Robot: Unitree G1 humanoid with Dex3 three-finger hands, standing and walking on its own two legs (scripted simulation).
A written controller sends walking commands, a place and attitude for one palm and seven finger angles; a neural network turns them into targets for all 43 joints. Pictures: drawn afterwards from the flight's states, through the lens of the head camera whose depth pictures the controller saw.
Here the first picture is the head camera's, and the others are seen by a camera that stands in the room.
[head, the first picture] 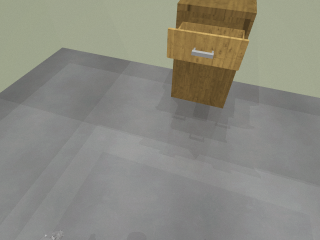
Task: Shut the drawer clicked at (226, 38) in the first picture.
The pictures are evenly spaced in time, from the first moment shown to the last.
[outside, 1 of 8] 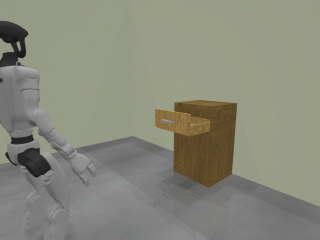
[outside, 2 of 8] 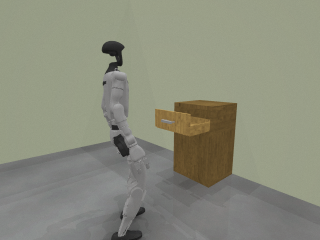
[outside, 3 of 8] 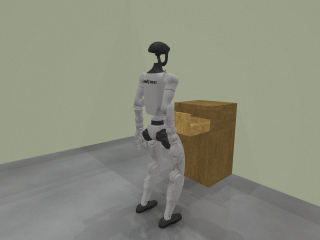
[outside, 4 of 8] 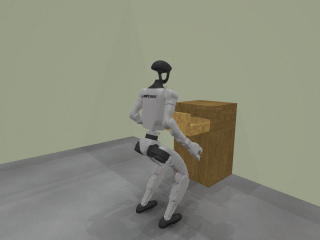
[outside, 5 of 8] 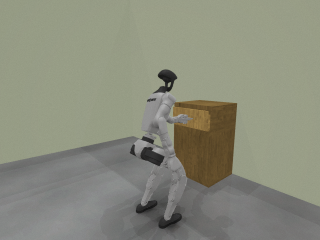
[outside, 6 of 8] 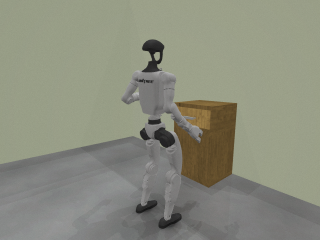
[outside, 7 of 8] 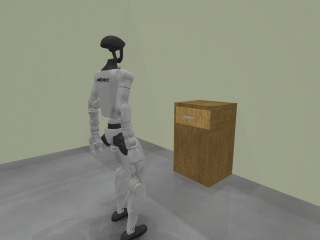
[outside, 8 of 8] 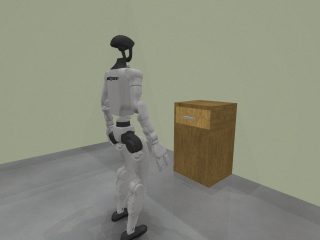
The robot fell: no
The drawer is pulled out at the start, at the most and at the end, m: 0.30 0.30 0.00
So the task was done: yes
